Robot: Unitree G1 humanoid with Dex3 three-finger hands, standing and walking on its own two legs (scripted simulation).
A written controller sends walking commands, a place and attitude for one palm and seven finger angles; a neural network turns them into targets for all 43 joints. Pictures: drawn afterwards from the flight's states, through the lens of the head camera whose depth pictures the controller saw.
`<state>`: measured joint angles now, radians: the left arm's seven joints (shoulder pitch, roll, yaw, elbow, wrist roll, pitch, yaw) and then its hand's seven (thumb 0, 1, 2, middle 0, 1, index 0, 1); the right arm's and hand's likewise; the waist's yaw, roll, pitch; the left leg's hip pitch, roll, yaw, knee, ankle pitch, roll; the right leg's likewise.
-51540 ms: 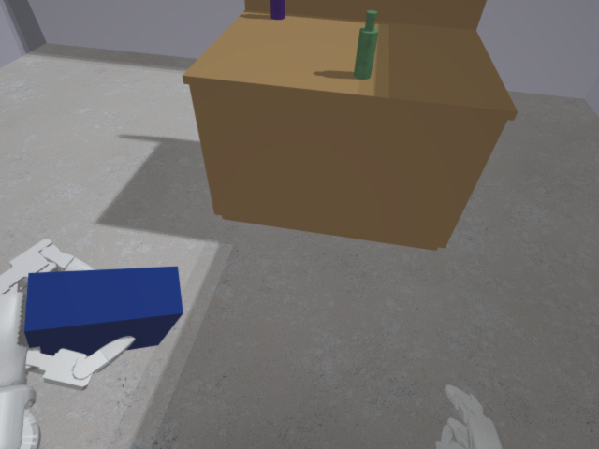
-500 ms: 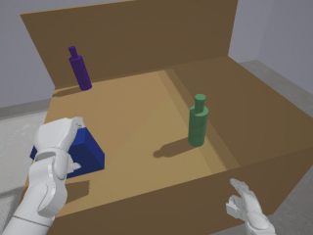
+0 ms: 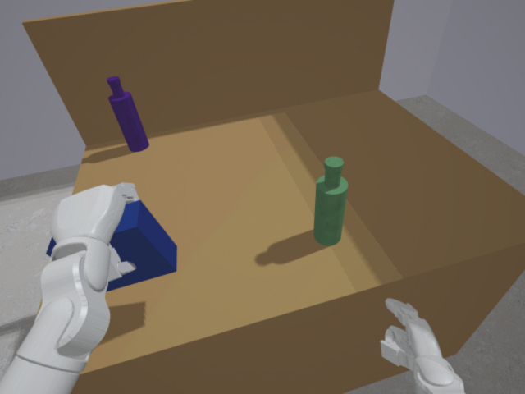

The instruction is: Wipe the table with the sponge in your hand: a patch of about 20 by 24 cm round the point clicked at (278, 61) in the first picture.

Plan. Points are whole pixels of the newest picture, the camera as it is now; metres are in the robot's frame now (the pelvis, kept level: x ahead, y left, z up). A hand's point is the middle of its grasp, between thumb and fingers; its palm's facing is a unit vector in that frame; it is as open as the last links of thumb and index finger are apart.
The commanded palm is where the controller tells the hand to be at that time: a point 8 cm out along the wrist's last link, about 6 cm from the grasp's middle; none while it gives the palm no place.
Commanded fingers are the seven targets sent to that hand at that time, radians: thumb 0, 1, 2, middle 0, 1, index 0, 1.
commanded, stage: bring the sponge back beside the body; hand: left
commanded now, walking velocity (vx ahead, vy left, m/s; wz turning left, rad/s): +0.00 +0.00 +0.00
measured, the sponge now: (126, 256) +0.26 +0.26 +0.10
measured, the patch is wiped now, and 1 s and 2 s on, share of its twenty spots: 1.00 1.00 1.00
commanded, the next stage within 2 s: step back with the hand held close in 1.56 s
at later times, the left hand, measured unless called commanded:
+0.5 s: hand (97, 264) +0.22 +0.27 +0.14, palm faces +0.14 -0.15 -0.98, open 9.4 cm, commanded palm +0.19 +0.27 +0.21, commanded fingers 0.00 0.10 1.30 -1.20 -1.60 -1.20 -1.60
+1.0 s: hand (85, 291) +0.19 +0.28 +0.12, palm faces +0.10 -0.15 -0.98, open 9.4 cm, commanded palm +0.16 +0.27 +0.19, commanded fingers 0.00 0.10 1.30 -1.20 -1.60 -1.20 -1.60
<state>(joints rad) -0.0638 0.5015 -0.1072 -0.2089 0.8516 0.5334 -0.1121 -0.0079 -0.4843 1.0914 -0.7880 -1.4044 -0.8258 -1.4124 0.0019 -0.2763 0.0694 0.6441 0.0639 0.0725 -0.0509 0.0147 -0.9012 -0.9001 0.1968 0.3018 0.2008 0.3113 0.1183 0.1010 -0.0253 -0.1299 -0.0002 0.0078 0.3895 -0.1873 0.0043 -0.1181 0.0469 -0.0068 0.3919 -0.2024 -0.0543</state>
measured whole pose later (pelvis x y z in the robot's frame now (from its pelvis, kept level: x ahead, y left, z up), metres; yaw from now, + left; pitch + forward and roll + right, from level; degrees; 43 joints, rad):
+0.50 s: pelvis -0.01 +0.00 +0.00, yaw +0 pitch -5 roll +0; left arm 0.10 0.51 -0.07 -0.30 0.84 0.48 -0.08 -0.01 -0.48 1.09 -0.79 -1.40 -0.83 -1.41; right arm 0.00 -0.27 0.06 0.66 0.05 0.07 -0.06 0.01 -0.90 -0.90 0.20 0.30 0.17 0.29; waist 0.14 0.10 -0.02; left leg -0.12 0.00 0.00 0.41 -0.19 0.00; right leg -0.11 0.05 -0.01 0.40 -0.20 -0.06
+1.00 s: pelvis -0.01 +0.00 +0.00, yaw +0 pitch -6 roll +0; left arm 0.23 0.52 -0.03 -0.32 0.84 0.42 -0.06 -0.01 -0.48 1.09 -0.79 -1.40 -0.83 -1.41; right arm 0.01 -0.26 0.06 0.66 0.04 0.04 -0.06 0.01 -0.90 -0.90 0.20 0.30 0.18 0.29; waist 0.14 0.11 -0.01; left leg -0.12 0.01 0.00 0.42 -0.20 0.00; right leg -0.09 0.06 -0.01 0.39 -0.20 -0.06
